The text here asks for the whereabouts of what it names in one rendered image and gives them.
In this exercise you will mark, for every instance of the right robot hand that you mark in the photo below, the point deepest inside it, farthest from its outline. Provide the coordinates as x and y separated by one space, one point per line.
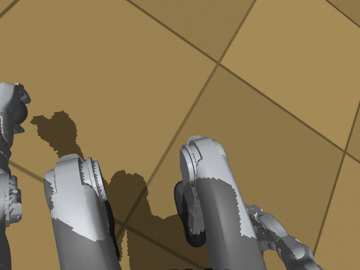
269 230

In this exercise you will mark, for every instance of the right robot arm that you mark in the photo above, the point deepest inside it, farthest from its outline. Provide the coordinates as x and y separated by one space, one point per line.
295 255

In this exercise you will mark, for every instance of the left robot hand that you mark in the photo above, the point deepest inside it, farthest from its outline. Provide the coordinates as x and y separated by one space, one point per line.
10 96

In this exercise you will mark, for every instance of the left robot foot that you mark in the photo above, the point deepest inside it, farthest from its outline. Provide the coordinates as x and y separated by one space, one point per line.
112 228

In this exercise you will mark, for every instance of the left robot arm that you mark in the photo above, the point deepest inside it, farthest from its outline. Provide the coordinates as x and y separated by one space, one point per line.
10 195

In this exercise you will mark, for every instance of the right robot foot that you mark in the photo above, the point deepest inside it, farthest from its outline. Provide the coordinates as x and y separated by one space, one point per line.
182 209

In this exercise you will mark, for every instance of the ball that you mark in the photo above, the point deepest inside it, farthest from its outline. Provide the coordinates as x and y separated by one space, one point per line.
20 114

